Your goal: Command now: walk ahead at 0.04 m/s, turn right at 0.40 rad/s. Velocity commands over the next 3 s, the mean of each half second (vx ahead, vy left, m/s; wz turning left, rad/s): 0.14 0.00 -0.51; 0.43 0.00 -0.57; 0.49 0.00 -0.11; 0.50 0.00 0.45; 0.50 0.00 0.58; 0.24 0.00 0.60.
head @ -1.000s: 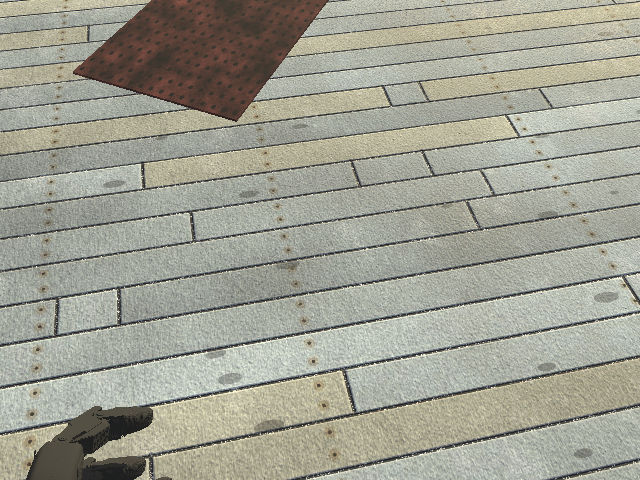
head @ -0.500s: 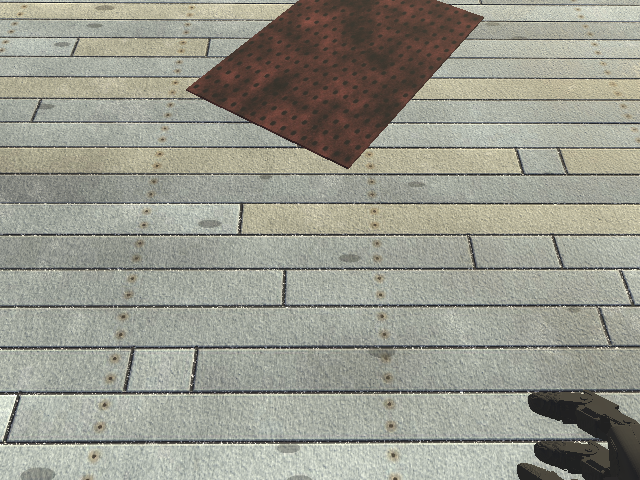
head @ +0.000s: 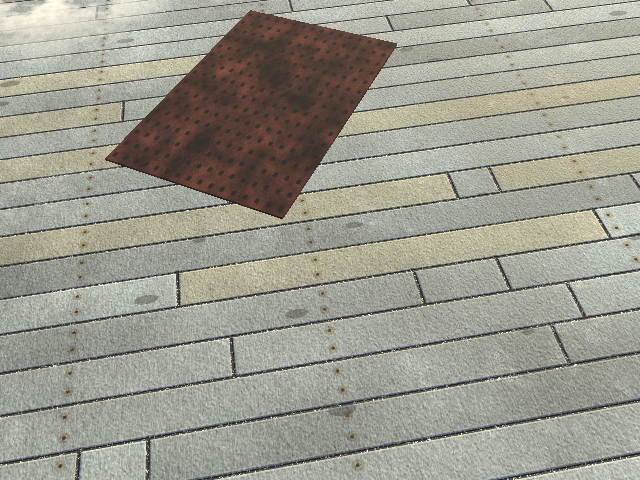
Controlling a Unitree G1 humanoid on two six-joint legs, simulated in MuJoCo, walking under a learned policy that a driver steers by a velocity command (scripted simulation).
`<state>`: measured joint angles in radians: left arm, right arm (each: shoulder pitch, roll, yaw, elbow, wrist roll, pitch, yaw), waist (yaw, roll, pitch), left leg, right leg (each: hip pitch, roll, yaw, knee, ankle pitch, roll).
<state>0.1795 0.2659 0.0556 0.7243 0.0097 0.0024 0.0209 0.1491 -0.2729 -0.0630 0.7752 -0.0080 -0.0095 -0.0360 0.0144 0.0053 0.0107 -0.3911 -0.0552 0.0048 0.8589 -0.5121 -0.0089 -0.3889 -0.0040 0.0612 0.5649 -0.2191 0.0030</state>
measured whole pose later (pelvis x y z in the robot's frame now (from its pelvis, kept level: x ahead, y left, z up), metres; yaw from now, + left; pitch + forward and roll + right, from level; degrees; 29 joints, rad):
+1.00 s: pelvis +0.16 -0.14 +0.02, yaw -34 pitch +3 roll +1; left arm 0.38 0.26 0.05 0.69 -0.01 -0.05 0.00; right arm 0.10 -0.31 -0.07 0.72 -0.01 -0.10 0.02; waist 0.04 0.04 0.02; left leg -0.69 0.09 -0.05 0.85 -0.06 -0.04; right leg -0.13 0.07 0.07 0.32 -0.23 -0.07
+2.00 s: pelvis +0.61 -0.46 +0.01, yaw -19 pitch +1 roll -2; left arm 0.32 0.27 0.07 0.79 0.01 -0.09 0.00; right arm 0.18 -0.32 -0.08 0.68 0.02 -0.02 0.01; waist 0.06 0.05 0.03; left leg -0.67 0.10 -0.06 0.97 -0.16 -0.02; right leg -0.09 0.01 -0.14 0.29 -0.22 -0.01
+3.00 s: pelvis +1.06 -0.53 +0.01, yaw +17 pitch +1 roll -1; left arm 0.12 0.28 0.06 0.74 0.01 -0.01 0.01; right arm 0.19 -0.33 -0.08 0.62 0.01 0.07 -0.03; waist 0.02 0.02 0.09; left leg -0.54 0.05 -0.03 0.94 -0.36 -0.07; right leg -0.29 -0.02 -0.11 0.40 -0.12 -0.02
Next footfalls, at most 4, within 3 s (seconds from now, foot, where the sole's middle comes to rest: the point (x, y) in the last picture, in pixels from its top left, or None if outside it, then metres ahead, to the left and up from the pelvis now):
0.20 left None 0.06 0.13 -0.77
0.74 right None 0.11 -0.20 -0.77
1.24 left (466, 464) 0.51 -0.23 -0.77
1.72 right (625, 431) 0.57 -0.57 -0.77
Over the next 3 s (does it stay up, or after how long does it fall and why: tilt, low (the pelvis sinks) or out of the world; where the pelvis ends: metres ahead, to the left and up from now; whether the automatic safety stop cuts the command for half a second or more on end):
stays up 1.06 -0.53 0.01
